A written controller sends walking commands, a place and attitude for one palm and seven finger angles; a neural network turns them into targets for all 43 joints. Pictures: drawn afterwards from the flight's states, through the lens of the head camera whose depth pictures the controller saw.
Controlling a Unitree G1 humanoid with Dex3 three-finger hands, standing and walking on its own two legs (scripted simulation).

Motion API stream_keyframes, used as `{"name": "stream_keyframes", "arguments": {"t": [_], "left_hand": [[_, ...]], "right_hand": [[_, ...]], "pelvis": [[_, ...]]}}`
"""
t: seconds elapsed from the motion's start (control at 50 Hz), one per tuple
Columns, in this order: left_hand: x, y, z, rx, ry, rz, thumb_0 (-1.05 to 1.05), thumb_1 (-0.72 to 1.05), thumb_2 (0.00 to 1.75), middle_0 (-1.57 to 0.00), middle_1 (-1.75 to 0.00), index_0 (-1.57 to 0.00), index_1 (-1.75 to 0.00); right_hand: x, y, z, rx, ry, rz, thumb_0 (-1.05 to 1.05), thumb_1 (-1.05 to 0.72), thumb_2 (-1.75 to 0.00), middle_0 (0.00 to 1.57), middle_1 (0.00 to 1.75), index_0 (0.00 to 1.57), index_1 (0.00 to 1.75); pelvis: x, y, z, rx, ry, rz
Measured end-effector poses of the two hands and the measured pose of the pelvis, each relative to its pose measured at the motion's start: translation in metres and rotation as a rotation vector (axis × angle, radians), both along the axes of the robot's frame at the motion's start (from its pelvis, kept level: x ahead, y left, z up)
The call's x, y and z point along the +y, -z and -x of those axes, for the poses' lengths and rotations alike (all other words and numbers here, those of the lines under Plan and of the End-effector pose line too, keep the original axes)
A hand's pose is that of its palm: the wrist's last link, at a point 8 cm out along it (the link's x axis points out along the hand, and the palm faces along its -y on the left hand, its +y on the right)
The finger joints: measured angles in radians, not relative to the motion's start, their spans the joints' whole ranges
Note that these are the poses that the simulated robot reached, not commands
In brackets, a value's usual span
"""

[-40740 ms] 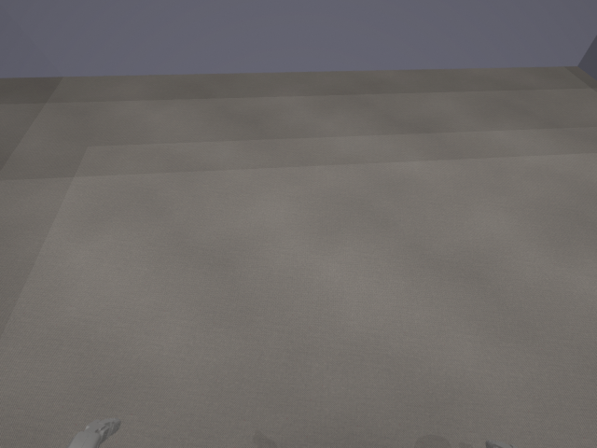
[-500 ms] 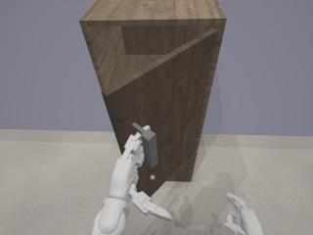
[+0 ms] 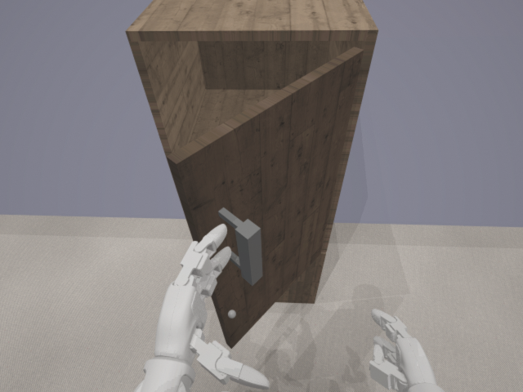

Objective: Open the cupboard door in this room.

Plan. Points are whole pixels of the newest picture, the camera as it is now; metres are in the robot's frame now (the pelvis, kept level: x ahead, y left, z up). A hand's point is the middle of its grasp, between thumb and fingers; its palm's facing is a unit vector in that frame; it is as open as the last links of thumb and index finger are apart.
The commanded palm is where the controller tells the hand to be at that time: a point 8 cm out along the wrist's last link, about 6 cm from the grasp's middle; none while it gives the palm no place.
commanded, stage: slide the hand sideways off the handle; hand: left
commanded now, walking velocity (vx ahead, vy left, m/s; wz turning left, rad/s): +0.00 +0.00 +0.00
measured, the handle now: (239, 246) +0.30 +0.05 +0.10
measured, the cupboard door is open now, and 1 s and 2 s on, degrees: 49 49 49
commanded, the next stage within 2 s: draw the hand back to the body in 0.46 s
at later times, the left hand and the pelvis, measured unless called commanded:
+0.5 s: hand (187, 350) +0.16 +0.10 +0.10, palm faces -0.02 -1.00 +0.00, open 16.3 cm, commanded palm +0.13 +0.15 +0.10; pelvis +0.01 -0.01 -0.01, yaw +1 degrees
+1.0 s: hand (129, 336) +0.16 +0.16 +0.12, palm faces -0.02 -1.00 -0.05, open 16.3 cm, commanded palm +0.13 +0.22 +0.14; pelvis +0.00 +0.02 +0.00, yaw +1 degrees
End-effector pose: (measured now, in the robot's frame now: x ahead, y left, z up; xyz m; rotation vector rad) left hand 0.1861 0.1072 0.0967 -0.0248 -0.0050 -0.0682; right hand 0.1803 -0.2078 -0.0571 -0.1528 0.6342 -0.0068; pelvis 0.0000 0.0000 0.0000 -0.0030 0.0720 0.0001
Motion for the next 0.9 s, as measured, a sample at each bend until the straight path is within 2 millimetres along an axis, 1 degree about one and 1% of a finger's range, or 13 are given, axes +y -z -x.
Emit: {"name": "stream_keyframes", "arguments": {"t": [0.08,0.2,0.36,0.42,0.48,0.56,0.64,0.68,0.8,0.9], "left_hand": [[0.005,0.0,0.005,0.009,-0.008,0.001,-0.01,-0.5,0.3,-0.2,-0.32,-0.21,-0.33],[0.017,0.001,0.02,0.031,-0.027,-0.026,-0.01,-0.5,0.3,-0.21,-0.33,-0.22,-0.33],[0.045,0.001,0.034,0.036,-0.107,-0.039,-0.01,-0.5,0.3,-0.18,-0.31,-0.19,-0.32],[0.047,-0.001,0.04,0.023,-0.098,-0.029,-0.01,-0.5,0.3,-0.17,-0.31,-0.18,-0.31],[0.045,-0.002,0.045,0.017,-0.062,-0.024,-0.01,-0.5,0.3,-0.16,-0.3,-0.16,-0.31],[0.045,0.003,0.045,0.019,-0.024,-0.02,-0.01,-0.5,0.3,-0.15,-0.3,-0.16,-0.31],[0.055,0.006,0.044,0.023,-0.035,-0.034,-0.01,-0.5,0.3,-0.15,-0.3,-0.16,-0.31],[0.063,0.001,0.043,0.009,-0.051,-0.051,-0.01,-0.5,0.3,-0.15,-0.3,-0.16,-0.31],[0.086,-0.02,0.042,-0.056,-0.078,-0.068,-0.02,-0.5,0.3,-0.15,-0.3,-0.16,-0.31],[0.094,-0.024,0.041,-0.027,-0.051,-0.058,-0.01,-0.5,0.3,-0.15,-0.3,-0.15,-0.3]], "right_hand": [[-0.005,0.0,-0.004,-0.006,0.003,0.0,0.01,-0.91,-0.9,0.2,0.3,0.2,0.3],[-0.013,0.003,-0.006,-0.009,0.013,0.001,0.01,-0.91,-0.9,0.2,0.3,0.2,0.3],[-0.024,0.012,-0.005,-0.006,0.033,0.016,0.01,-0.91,-0.9,0.2,0.3,0.2,0.3],[-0.027,0.013,-0.005,-0.011,0.042,0.023,0.01,-0.91,-0.9,0.2,0.3,0.2,0.3],[-0.027,0.014,-0.004,-0.022,0.052,0.028,0.01,-0.91,-0.9,0.2,0.3,0.2,0.3],[-0.025,0.014,-0.003,-0.038,0.062,0.031,0.01,-0.91,-0.9,0.2,0.3,0.2,0.3],[-0.019,0.013,0.0,-0.045,0.071,0.026,0.01,-0.91,-0.9,0.2,0.3,0.2,0.3],[-0.015,0.012,0.0,-0.049,0.075,0.021,0.01,-0.91,-0.9,0.2,0.3,0.2,0.3],[-0.002,0.005,0.001,-0.069,0.077,0.008,0.01,-0.91,-0.9,0.2,0.3,0.2,0.3],[0.006,-0.003,-0.002,-0.094,0.069,0.013,0.01,-0.9,-0.9,0.2,0.3,0.2,0.3]], "pelvis": [[-0.004,0.001,-0.004,0.013,0.002,-0.003],[-0.01,0.003,-0.01,0.026,0.0,-0.007],[-0.014,0.008,-0.011,0.047,-0.012,-0.004],[-0.014,0.01,-0.01,0.051,-0.017,-0.002],[-0.012,0.011,-0.008,0.053,-0.021,0.001],[-0.009,0.013,-0.004,0.056,-0.02,0.005],[-0.006,0.014,-0.002,0.055,-0.014,0.008],[-0.004,0.014,-0.001,0.051,-0.012,0.01],[0.004,0.009,-0.003,0.03,-0.011,0.022],[0.011,0.004,-0.003,0.013,-0.012,0.028]]}}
